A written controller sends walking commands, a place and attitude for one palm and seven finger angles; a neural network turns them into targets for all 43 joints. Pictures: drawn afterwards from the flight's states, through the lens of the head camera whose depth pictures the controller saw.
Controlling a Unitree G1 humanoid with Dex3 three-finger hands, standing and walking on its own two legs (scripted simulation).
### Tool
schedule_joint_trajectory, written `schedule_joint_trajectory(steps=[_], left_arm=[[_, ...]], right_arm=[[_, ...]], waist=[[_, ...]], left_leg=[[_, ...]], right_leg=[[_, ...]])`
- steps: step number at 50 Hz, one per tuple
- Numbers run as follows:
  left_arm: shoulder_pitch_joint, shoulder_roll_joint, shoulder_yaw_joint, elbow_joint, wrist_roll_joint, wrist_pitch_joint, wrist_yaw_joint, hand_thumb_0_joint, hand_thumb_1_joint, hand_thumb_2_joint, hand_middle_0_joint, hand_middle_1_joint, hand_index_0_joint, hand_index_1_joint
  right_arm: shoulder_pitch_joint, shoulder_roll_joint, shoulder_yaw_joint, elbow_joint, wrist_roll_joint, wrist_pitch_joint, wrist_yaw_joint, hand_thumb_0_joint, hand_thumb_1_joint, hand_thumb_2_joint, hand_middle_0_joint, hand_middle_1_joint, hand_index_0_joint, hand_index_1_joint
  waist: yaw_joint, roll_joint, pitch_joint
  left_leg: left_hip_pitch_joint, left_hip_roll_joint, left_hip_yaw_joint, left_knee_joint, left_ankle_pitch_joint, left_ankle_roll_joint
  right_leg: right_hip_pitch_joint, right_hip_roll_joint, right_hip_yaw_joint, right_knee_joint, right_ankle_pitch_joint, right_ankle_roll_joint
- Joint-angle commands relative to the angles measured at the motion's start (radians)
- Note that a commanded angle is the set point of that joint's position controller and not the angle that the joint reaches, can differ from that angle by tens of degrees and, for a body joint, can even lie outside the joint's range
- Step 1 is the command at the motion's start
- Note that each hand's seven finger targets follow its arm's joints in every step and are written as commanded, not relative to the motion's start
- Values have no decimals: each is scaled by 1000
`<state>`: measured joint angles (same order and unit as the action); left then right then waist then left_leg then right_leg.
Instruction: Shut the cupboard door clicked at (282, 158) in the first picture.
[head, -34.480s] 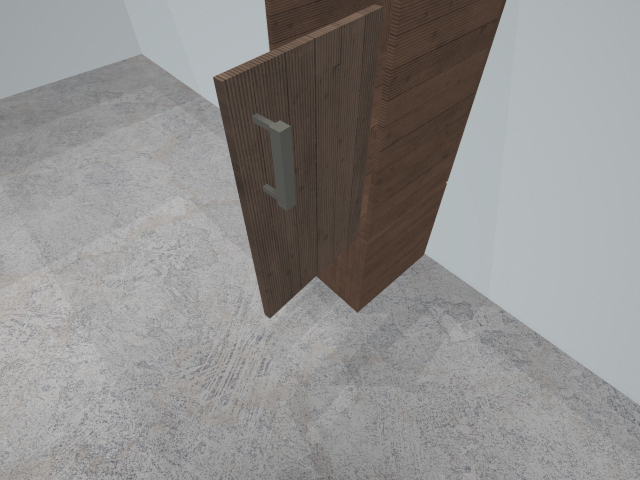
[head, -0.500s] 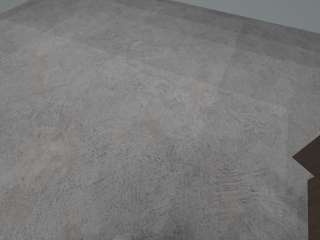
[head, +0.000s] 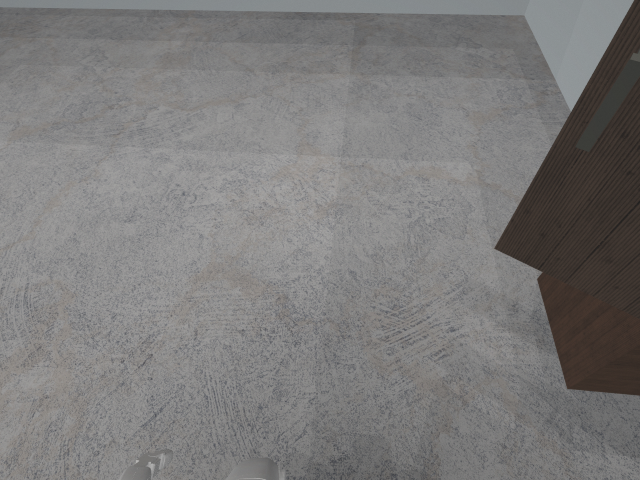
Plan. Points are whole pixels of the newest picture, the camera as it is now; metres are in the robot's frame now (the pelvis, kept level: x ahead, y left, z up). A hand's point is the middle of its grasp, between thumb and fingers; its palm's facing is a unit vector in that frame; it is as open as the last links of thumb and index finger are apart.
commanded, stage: turn to face it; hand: left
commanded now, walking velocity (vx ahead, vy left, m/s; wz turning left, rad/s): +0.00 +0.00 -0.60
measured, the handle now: (612, 100) +0.63 -0.42 +0.12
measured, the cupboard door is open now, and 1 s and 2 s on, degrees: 59 59 59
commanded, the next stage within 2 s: take the last steps up to it in 0.88 s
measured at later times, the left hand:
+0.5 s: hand (191, 450) +0.18 +0.21 -0.15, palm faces -0.27 -0.94 -0.20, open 7.4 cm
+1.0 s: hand (240, 440) +0.19 +0.14 -0.17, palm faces -0.46 -0.87 -0.18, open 7.4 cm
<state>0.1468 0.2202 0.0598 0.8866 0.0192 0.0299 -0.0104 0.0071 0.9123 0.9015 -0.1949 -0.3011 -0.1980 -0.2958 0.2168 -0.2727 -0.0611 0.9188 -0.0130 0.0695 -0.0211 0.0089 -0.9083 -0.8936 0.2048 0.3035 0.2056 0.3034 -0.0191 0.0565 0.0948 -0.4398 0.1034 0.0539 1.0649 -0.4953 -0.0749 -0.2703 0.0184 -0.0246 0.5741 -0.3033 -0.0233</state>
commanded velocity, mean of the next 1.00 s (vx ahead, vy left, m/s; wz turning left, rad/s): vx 0.01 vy -0.01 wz -0.43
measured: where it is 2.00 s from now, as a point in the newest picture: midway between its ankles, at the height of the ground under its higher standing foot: outside the picture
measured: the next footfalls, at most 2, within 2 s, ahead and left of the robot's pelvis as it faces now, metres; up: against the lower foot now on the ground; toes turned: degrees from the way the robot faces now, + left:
left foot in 0.24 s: +0.09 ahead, +0.13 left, +0.00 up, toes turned -6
right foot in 0.64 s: +0.00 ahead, -0.11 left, +0.00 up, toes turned -26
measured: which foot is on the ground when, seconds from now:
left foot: up 0.00-0.22, down 0.24-0.64, up 0.66-0.96, down 0.98-1.00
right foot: down 0.00-0.24, up 0.26-0.62, down 0.64-1.00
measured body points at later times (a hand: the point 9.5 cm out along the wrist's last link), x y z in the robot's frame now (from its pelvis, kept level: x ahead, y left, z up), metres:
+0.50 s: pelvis +0.02 +0.03 +0.01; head +0.07 +0.04 +0.46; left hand +0.19 +0.26 -0.14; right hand +0.00 -0.23 -0.12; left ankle +0.05 +0.14 -0.73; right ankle -0.04 -0.10 -0.67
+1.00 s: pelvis +0.04 +0.01 +0.00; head +0.08 +0.01 +0.45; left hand +0.22 +0.19 -0.16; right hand -0.04 -0.24 -0.14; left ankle +0.11 +0.10 -0.73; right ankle -0.04 -0.10 -0.73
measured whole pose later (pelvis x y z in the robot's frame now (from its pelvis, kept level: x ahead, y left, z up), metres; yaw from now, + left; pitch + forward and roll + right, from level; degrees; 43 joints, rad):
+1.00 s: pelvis +0.04 +0.01 +0.00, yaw -30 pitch +1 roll -2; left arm 0.20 0.20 0.06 0.97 0.02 0.04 0.00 0.01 0.91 0.90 -0.20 -0.30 -0.20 -0.30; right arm 0.24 -0.21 -0.04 0.95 -0.01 0.01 -0.02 0.01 -0.91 -0.89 0.20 0.30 0.20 0.30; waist -0.01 -0.01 0.04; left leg -0.30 0.05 0.04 0.58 -0.29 -0.02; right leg -0.25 0.04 0.05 0.55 -0.32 0.01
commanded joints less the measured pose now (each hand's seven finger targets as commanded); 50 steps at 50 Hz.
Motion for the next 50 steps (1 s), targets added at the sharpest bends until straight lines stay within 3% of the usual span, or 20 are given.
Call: schedule_joint_trajectory(steps=[1,7,10,11,12,13,16,18,26,29,30,31,32,35,38,44,47,48,49,50], left_arm=[[3,202,47,-69,5,-13,20,0,900,900,-200,-300,-200,-300],[33,226,59,-62,9,-6,12,0,900,900,-200,-300,-200,-300],[-17,202,55,-72,-4,5,11,0,900,900,-200,-300,-200,-300],[-4,152,46,-86,-9,9,8,0,900,900,-200,-300,-200,-300],[22,98,36,-104,-16,12,-2,0,900,900,-200,-300,-200,-300],[13,128,39,-103,-2,14,-4,0,900,900,-200,-300,-200,-300],[2,120,48,-74,3,18,-26,0,900,900,-200,-300,-200,-300],[-11,96,41,-68,-1,25,-30,0,900,900,-200,-300,-200,-300],[-58,70,24,-74,-1,22,-28,0,900,900,-200,-300,-200,-300],[20,82,25,-48,-1,10,-21,0,900,900,-200,-300,-200,-300],[86,119,33,-28,4,1,-15,0,900,900,-200,-300,-200,-300],[130,222,48,-14,14,-13,0,0,900,900,-200,-300,-200,-300],[172,275,54,4,2,-16,9,0,900,900,-200,-300,-200,-300],[47,202,45,-18,3,-16,27,0,900,900,-200,-300,-200,-300],[6,170,33,-29,4,-20,25,0,900,900,-200,-300,-200,-300],[52,182,43,3,8,-17,25,0,900,900,-200,-300,-200,-300],[22,159,41,9,-3,-10,27,0,900,900,-200,-300,-200,-300],[37,121,32,5,-8,-5,24,0,900,900,-200,-300,-200,-300],[80,67,21,2,-12,1,20,0,900,900,-200,-300,-200,-300],[76,50,19,-7,-11,2,15,0,900,900,-200,-300,-200,-300]], right_arm=[[-19,-66,-16,-102,-1,-37,7,0,-900,-900,200,300,200,300],[-20,-50,-12,-117,6,-51,1,0,-900,-900,200,300,200,300],[92,-72,-12,-86,7,-66,-11,0,-900,-900,200,300,200,300],[115,-128,-20,-81,0,-75,-13,0,-900,-900,200,300,200,300],[125,-225,-35,-97,-16,-77,-16,0,-900,-900,200,300,200,300],[117,-215,-31,-103,-20,-76,-18,0,-900,-900,200,300,200,300],[14,-151,-10,-128,-20,-80,-24,0,-900,-900,200,300,200,300],[49,-135,-8,-112,-20,-79,-27,0,-900,-900,200,300,200,300],[98,-154,-31,-63,-18,-67,-13,0,-900,-900,200,300,200,300],[62,-160,-37,-59,-12,-61,-7,0,-900,-900,200,300,200,300],[55,-144,-39,-61,-5,-60,-1,0,-900,-900,200,300,200,300],[61,-71,-26,-84,4,-57,7,0,-900,-900,200,300,200,300],[-5,-47,-12,-118,1,-47,5,0,-900,-900,200,300,200,300],[-11,-70,-18,-77,-2,-34,-3,0,-900,-900,200,300,200,300],[33,-43,-11,-39,-6,-35,7,0,-900,-900,200,300,200,300],[19,-18,-1,-39,2,-49,-1,0,-900,-900,200,300,200,300],[119,-21,2,0,1,-62,-10,0,-900,-900,200,300,200,300],[131,-58,0,5,-2,-73,-13,0,-900,-900,200,300,200,300],[131,-126,-8,3,-13,-78,-16,0,-900,-900,200,300,200,300],[148,-163,-15,-11,-23,-74,-21,0,-900,-900,200,300,200,300]], waist=[[11,-206,-116],[24,-217,-124],[-35,-182,-139],[-36,-14,-159],[-29,253,-148],[-34,214,-141],[17,123,-96],[6,114,-109],[-25,167,-121],[22,138,-142],[52,46,-165],[68,-243,-171],[97,-326,-134],[36,-310,-73],[3,-223,-106],[23,-216,-107],[-24,-182,-124],[-19,-78,-130],[-4,126,-123],[-19,185,-108]], left_leg=[[-84,-4,-36,-9,84,-11],[26,-66,-16,-314,74,-2],[265,-63,-26,-609,266,11],[355,71,-174,-720,276,54],[391,304,-398,-790,364,167],[311,382,-427,-806,344,228],[269,269,-211,-751,562,209],[333,230,-105,-716,708,196],[342,255,-4,-660,692,198],[270,242,44,-562,596,143],[204,197,87,-453,497,94],[-25,73,160,-263,172,29],[-145,-13,85,-74,-158,8],[-191,9,-67,105,-6,13],[-76,-10,-25,5,90,1],[20,-54,-4,-302,81,9],[230,-61,-5,-584,300,19],[323,8,-79,-664,375,47],[345,170,-261,-699,460,128],[298,299,-379,-776,394,208]], right_leg=[[103,-240,266,-237,346,-153],[88,-218,360,-201,356,-159],[-49,-152,347,-106,271,-74],[-154,-47,271,10,106,-20],[-282,66,108,231,-227,33],[-266,21,79,426,-319,42],[-273,-38,48,569,-202,69],[-267,-40,23,537,-164,81],[-119,-28,-62,213,-157,65],[60,-15,-81,-48,39,40],[178,-50,-28,-175,153,21],[344,-272,248,-257,360,-54],[283,-414,388,-253,582,-165],[147,-325,350,-283,339,-192],[98,-239,208,-250,387,-146],[116,-241,276,-222,404,-169],[23,-195,258,-142,306,-99],[-60,-126,213,-78,216,-51],[-135,-19,127,22,-3,0],[-153,20,40,175,-229,22]])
